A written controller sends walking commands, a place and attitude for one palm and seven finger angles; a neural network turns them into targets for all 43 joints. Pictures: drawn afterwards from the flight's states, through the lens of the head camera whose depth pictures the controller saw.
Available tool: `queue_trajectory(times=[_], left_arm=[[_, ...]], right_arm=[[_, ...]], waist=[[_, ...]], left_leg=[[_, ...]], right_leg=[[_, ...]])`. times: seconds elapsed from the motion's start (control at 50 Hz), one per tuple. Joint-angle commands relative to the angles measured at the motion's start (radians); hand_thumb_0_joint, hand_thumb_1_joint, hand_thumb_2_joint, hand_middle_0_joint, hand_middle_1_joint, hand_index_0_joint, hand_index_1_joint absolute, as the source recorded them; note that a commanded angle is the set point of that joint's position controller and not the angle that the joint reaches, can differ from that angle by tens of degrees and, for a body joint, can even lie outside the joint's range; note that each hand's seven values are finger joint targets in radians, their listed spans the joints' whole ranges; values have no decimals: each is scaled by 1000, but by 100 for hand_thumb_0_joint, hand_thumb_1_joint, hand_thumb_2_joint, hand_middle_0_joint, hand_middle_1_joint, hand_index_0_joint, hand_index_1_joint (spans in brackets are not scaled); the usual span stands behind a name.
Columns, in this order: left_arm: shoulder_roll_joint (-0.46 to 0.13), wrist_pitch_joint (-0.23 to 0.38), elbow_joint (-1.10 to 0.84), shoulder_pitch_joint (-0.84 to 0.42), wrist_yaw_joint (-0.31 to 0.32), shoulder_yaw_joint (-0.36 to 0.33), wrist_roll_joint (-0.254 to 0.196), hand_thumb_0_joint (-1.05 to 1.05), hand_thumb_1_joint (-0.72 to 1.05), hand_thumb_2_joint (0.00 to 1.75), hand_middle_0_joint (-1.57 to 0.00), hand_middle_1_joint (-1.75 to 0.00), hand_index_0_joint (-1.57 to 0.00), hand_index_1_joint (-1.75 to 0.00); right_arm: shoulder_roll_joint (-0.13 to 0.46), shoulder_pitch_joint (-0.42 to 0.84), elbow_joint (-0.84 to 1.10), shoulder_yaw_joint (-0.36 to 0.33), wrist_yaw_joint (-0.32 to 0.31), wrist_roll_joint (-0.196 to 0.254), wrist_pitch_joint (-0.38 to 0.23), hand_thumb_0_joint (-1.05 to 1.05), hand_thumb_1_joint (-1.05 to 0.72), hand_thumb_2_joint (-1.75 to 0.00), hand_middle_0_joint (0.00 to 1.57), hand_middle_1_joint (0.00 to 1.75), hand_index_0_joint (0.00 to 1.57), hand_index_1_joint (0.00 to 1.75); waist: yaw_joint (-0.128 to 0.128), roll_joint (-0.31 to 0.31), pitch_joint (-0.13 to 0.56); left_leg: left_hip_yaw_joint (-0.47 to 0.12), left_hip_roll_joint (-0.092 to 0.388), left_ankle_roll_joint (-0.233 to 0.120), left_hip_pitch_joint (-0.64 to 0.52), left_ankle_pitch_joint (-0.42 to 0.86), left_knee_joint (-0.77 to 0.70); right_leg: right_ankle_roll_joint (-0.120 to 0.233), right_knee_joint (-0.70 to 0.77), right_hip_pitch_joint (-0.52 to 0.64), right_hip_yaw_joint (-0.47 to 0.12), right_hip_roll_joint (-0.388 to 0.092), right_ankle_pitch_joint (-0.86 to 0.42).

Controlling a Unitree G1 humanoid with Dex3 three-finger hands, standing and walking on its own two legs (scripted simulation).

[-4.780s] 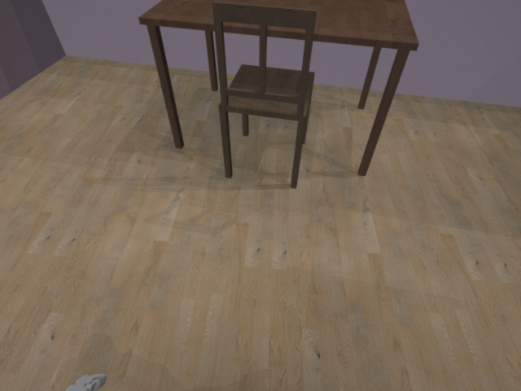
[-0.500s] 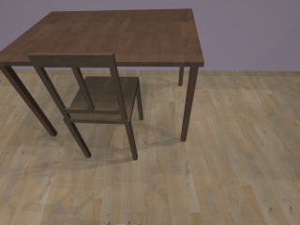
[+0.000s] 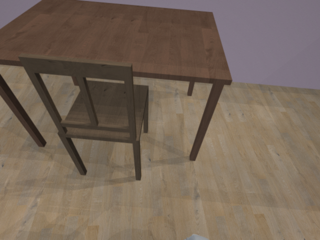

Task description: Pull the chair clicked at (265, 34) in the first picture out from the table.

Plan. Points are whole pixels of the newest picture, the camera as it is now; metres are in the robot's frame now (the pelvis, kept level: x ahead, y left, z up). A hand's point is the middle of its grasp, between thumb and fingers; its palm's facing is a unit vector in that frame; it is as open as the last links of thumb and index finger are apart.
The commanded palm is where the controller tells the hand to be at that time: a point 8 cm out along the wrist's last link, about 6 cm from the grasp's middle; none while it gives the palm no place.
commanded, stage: take the last steps up to it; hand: left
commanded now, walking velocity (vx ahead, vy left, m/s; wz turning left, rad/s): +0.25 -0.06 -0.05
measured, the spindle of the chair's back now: (88, 103) +0.61 +0.34 -0.09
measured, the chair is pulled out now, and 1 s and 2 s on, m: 0.00 0.00 0.00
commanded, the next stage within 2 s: come to a stop and stand still in 0.24 s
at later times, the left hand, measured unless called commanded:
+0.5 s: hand (120, 220) +0.21 +0.13 -0.17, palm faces +0.04 -0.97 -0.23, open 7.2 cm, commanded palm none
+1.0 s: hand out of the picture +0.13 +0.16 -0.18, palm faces +0.01 -0.97 -0.23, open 7.4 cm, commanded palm none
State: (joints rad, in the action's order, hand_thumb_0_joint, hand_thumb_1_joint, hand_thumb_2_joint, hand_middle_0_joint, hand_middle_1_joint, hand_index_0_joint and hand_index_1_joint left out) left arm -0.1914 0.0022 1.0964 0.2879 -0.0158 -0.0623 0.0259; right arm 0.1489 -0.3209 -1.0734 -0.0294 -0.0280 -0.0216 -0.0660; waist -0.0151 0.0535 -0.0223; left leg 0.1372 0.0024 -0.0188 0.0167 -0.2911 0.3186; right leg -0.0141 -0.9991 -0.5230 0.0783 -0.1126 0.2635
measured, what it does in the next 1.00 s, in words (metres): walks ahead: right foot, then left foot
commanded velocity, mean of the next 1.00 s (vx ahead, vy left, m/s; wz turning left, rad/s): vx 0.00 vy -0.01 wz -0.01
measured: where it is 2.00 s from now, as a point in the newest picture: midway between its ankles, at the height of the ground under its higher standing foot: outside the picture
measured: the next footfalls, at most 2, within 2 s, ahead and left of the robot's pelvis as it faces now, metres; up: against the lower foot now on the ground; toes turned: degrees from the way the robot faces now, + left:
right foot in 0.18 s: +0.22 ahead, -0.13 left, +0.00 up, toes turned -8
left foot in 0.68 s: +0.19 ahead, +0.05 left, +0.00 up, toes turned +2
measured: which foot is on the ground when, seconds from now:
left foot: down 0.00-0.20, up 0.22-0.66, down 0.68-1.00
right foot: up 0.00-0.16, down 0.18-0.70, up 0.72-1.00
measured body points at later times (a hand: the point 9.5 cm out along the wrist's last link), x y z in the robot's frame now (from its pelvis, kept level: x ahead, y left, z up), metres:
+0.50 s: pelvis +0.15 -0.06 +0.00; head +0.17 -0.07 +0.45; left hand +0.20 +0.18 -0.15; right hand +0.17 -0.28 -0.17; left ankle +0.19 +0.09 -0.70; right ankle +0.18 -0.12 -0.74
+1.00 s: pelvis +0.12 -0.03 -0.01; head +0.13 -0.04 +0.44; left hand +0.13 +0.21 -0.16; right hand +0.19 -0.26 -0.16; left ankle +0.19 +0.08 -0.74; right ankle +0.05 -0.16 -0.73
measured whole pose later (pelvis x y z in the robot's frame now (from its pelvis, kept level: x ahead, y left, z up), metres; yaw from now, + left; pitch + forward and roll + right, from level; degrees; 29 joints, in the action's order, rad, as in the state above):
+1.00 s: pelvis +0.12 -0.03 -0.01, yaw -3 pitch +0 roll +1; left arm -0.19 -0.04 1.08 0.28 0.02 -0.04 0.02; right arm 0.14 -0.14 -1.02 -0.03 -0.02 -0.03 0.02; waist -0.01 0.01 -0.03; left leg 0.11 0.03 -0.02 0.31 -0.12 0.44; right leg -0.02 -0.61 -0.18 0.03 -0.05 0.42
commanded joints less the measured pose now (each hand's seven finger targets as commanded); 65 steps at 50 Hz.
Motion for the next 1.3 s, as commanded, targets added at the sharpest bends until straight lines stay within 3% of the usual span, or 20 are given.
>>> queue_trajectory(times=[0.0,0.08,0.14,0.16,0.18,0.2,0.26,0.36,0.46,0.58,0.62,0.64,0.66,0.7,0.8,0.9,0.96,1.02,1.06,1.28], left_arm=[[-11,16,-93,-87,-7,7,-3,0,90,90,-20,-30,-20,-30],[-16,22,-126,-163,-6,5,-8,0,90,90,-20,-30,-20,-30],[-69,40,-61,71,-1,-16,-3,0,90,90,-20,-30,-20,-30],[-147,56,-27,183,8,-35,5,0,90,90,-20,-30,-20,-30],[-241,58,-21,250,15,-57,-2,0,90,90,-20,-30,-20,-30],[-237,50,-34,214,24,-51,-21,0,90,90,-20,-30,-20,-30],[-128,50,-86,-9,35,-17,-19,0,90,90,-20,-30,-20,-30],[-47,57,-88,-80,42,15,-9,0,90,90,-20,-30,-20,-30],[-94,33,-70,-23,54,7,-7,0,90,90,-20,-30,-20,-30],[-122,-3,-72,-12,61,-16,-3,0,90,90,-20,-30,-20,-30],[-122,-11,-78,-26,63,-18,-8,0,90,90,-20,-30,-20,-30],[-96,-18,-86,-13,63,-13,-12,0,90,90,-20,-30,-20,-30],[-55,-20,-97,4,63,-3,-17,0,90,90,-20,-30,-20,-30],[-46,-29,-94,9,65,5,-18,0,90,90,-20,-30,-20,-30],[-48,-42,-58,55,49,0,-4,0,90,90,-20,-30,-20,-30],[-20,-32,-53,31,40,22,-4,0,90,90,-20,-30,-20,-30],[-7,-20,-3,136,39,27,-5,0,90,90,-20,-30,-20,-30],[-117,1,-6,119,46,19,-1,0,90,90,-20,-30,-20,-30],[-112,20,-26,52,48,21,-5,0,90,90,-20,-30,-20,-30],[-68,16,6,102,61,18,-16,0,90,90,-20,-30,-20,-30]], right_arm=[[120,-118,-9,-24,-6,-1,-12,0,-90,-90,20,30,20,30],[143,-127,-27,-30,-6,-10,0,0,-90,-90,20,30,20,30],[154,-95,-28,-33,-2,1,3,0,-90,-90,20,30,20,30],[122,-119,-25,-28,7,12,2,0,-90,-90,20,30,20,30],[72,-187,-6,-21,7,21,1,0,-90,-90,20,30,20,30],[102,-132,12,-25,2,22,13,0,-90,-90,20,30,20,30],[66,-61,0,-25,10,8,27,0,-90,-90,20,30,20,30],[2,-133,-35,-4,7,2,67,0,-90,-90,20,30,20,30],[19,-31,-3,-4,2,18,83,0,-90,-90,20,30,20,30],[70,51,45,-26,-1,11,105,0,-90,-90,20,30,20,30],[78,21,42,-29,0,11,97,0,-90,-90,20,30,20,30],[112,14,47,-32,-2,7,88,0,-90,-90,20,30,20,30],[158,17,64,-35,-7,3,82,0,-90,-90,20,30,20,30],[172,79,82,-32,-18,1,77,0,-90,-90,20,30,20,30],[149,181,116,-28,-20,2,75,0,-90,-90,20,30,20,30],[172,114,77,-43,-5,-2,76,0,-90,-90,20,30,20,30],[166,110,60,-49,3,0,82,0,-90,-90,20,30,20,30],[53,127,74,-18,17,12,82,0,-90,-90,20,30,20,30],[63,144,66,-17,25,-4,74,0,-90,-90,20,30,20,30],[94,4,-9,1,-4,9,63,0,-90,-90,20,30,20,30]], waist=[[33,-186,-129],[43,-198,-139],[-73,-102,-5],[-116,41,91],[-102,261,229],[-100,159,183],[-13,-5,11],[65,20,3],[17,14,62],[7,80,-8],[28,38,7],[25,-72,31],[16,-220,46],[3,-248,33],[-16,-166,48],[40,-208,67],[2,-176,34],[8,132,-71],[6,188,-131],[8,-5,-62]], left_leg=[[-122,260,-133,9,518,-109],[-110,274,-120,26,559,-44],[-54,213,-73,109,615,243],[-9,142,-34,276,396,494],[4,0,6,442,-257,819],[-115,31,-16,478,-307,954],[-152,121,-10,480,-108,968],[-112,110,39,336,-44,666],[-96,67,63,333,-51,437],[-109,50,57,275,-28,331],[-115,76,45,168,186,172],[-195,167,7,91,454,130],[-306,300,-70,96,716,74],[-343,365,-185,192,706,-12],[-252,283,-158,201,334,-34],[-312,275,-135,144,-47,-102],[-250,201,-61,248,-182,-92],[-84,39,40,328,-80,172],[-100,55,34,317,15,227],[-123,84,26,163,302,142]], right_leg=[[3,147,-95,8,-2,-54],[34,333,33,40,36,-38],[66,470,400,61,96,-140],[117,503,624,-109,-44,-177],[234,632,766,-497,-314,-309],[276,699,679,-510,-334,-307],[226,751,364,-297,-241,-181],[180,774,207,-73,-140,-431],[192,665,359,-109,-162,-682],[198,612,306,-161,-192,-623],[145,539,264,-132,-151,-516],[87,476,211,-74,-66,-353],[28,395,201,5,30,-103],[12,123,200,-49,91,325],[-7,3,147,-103,81,203],[-10,317,221,-49,72,226],[6,601,395,0,99,66],[104,879,279,-302,-142,319],[120,891,206,-315,-142,195],[75,631,353,-137,-71,-392]])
